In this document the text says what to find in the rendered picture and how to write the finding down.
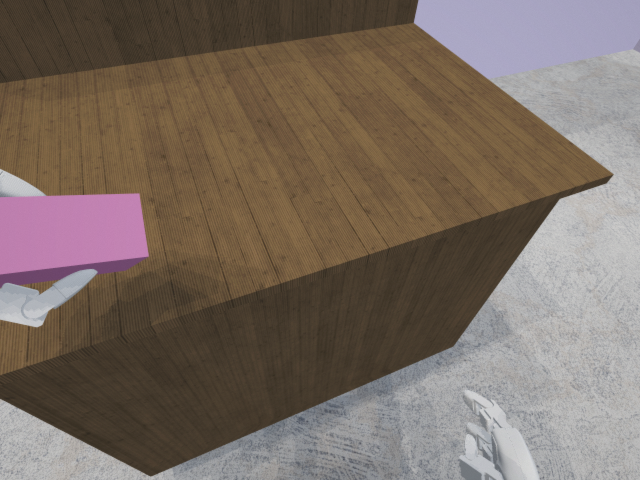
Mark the table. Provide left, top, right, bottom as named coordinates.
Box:
left=0, top=0, right=614, bottom=477

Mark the right robot hand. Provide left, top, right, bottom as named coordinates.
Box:
left=459, top=390, right=540, bottom=480

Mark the left robot hand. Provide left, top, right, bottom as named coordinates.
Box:
left=0, top=169, right=98, bottom=327

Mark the sponge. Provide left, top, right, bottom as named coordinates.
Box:
left=0, top=193, right=149, bottom=288

